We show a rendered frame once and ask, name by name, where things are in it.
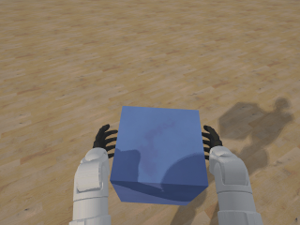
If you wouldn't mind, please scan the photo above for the right robot forearm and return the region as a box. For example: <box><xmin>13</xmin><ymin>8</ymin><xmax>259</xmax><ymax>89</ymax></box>
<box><xmin>209</xmin><ymin>145</ymin><xmax>263</xmax><ymax>225</ymax></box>

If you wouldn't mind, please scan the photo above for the carton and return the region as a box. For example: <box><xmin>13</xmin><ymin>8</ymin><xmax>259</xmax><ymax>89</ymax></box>
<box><xmin>110</xmin><ymin>106</ymin><xmax>209</xmax><ymax>206</ymax></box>

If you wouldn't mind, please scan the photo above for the left robot forearm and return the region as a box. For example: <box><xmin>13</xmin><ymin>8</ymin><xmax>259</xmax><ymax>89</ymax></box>
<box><xmin>68</xmin><ymin>147</ymin><xmax>112</xmax><ymax>225</ymax></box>

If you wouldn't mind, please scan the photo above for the robot left hand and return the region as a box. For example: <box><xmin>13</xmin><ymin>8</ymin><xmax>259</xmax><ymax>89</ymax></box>
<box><xmin>93</xmin><ymin>124</ymin><xmax>118</xmax><ymax>158</ymax></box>

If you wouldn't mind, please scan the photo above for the robot right hand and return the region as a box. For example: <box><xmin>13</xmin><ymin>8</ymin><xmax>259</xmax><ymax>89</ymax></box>
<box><xmin>202</xmin><ymin>125</ymin><xmax>223</xmax><ymax>160</ymax></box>

